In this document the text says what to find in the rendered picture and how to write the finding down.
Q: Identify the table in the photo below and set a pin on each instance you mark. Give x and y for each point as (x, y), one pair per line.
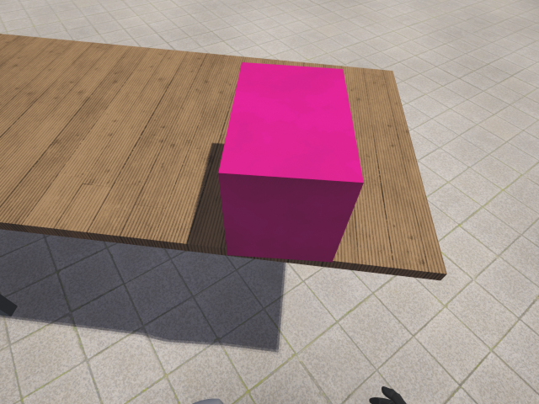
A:
(119, 143)

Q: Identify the right robot hand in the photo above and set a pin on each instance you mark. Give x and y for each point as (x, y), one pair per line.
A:
(394, 397)

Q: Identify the carton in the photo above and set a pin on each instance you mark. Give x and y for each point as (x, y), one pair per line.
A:
(290, 171)

